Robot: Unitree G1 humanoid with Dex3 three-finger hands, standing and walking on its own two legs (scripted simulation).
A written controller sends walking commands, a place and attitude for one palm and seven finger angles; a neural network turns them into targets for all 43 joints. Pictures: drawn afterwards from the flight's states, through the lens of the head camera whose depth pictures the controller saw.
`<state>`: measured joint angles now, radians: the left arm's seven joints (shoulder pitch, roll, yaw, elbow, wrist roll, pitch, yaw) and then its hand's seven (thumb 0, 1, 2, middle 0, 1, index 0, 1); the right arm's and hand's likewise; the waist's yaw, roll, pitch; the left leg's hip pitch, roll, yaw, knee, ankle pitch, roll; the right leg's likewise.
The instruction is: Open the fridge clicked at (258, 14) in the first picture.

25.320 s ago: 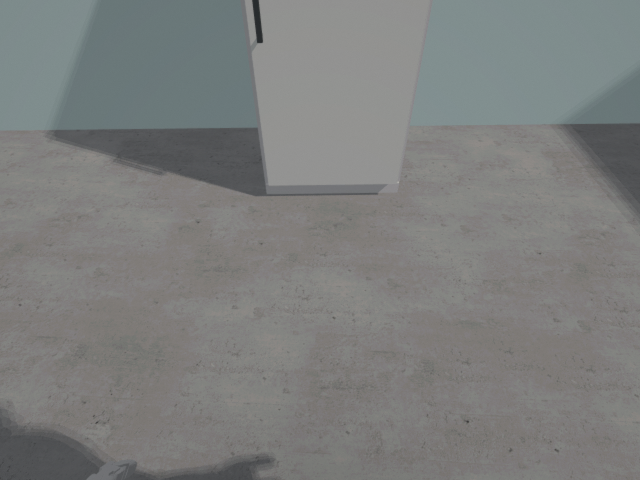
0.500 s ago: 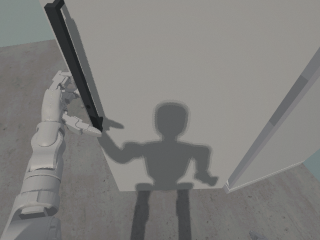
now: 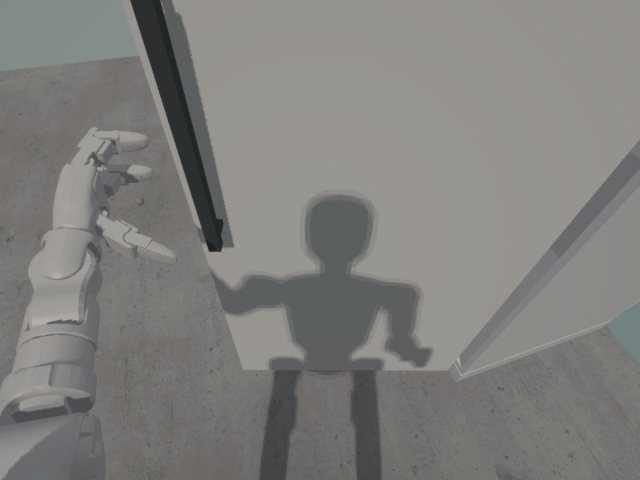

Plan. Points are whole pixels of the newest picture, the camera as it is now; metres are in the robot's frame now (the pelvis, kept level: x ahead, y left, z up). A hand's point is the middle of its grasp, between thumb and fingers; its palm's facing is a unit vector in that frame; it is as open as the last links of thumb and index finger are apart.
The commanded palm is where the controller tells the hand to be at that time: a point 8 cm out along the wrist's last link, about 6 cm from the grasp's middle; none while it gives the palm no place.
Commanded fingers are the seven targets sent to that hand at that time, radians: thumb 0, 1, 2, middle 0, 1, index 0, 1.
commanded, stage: slip the hand off the handle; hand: left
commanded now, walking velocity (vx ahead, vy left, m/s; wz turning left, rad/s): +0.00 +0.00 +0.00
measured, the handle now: (192, 145) +0.46 +0.17 +0.17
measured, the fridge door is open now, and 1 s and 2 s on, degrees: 72 72 72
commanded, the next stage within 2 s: draw the hand back to the body in 0.74 s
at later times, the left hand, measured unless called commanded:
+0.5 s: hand (118, 255) +0.33 +0.24 +0.12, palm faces +0.18 -0.96 -0.21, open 14.7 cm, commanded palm +0.29 +0.28 +0.13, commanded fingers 0.00 -0.55 0.20 -0.25 -1.15 -0.25 -1.15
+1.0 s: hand (96, 281) +0.29 +0.24 +0.14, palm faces +0.19 -0.98 +0.05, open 14.7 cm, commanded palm +0.24 +0.27 +0.14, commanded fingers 0.00 -0.55 0.20 -0.25 -1.15 -0.25 -1.15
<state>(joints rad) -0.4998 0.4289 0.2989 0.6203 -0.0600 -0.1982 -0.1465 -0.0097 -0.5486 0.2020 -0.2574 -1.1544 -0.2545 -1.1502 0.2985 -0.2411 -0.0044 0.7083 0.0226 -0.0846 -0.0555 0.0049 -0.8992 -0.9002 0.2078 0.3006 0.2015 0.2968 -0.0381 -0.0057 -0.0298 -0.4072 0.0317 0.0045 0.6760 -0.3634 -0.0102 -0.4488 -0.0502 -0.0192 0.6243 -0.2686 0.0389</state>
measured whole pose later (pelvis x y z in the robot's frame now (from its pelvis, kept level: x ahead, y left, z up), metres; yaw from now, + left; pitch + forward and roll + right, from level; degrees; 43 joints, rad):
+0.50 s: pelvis +0.00 -0.02 +0.00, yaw +1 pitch +3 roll -1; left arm -0.18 0.39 0.33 0.30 -0.13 -0.19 -0.19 -0.01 -0.55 0.20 -0.26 -1.15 -0.25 -1.15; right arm 0.24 -0.26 -0.01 0.66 0.03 -0.10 -0.07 0.01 -0.90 -0.90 0.21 0.30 0.20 0.30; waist 0.00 0.01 -0.03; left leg -0.36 0.05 -0.02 0.69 -0.38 -0.04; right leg -0.41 -0.03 -0.04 0.67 -0.31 0.01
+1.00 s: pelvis +0.00 -0.03 +0.00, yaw +2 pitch -1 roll -1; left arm -0.10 0.34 0.37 0.17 -0.34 0.06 -0.26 -0.01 -0.55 0.20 -0.25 -1.15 -0.25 -1.15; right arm 0.21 -0.26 0.04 0.69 0.07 -0.17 -0.15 0.01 -0.90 -0.90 0.21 0.30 0.20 0.30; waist 0.05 0.03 -0.01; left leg -0.28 0.05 -0.05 0.65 -0.36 -0.05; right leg -0.32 -0.03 -0.07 0.63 -0.30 0.01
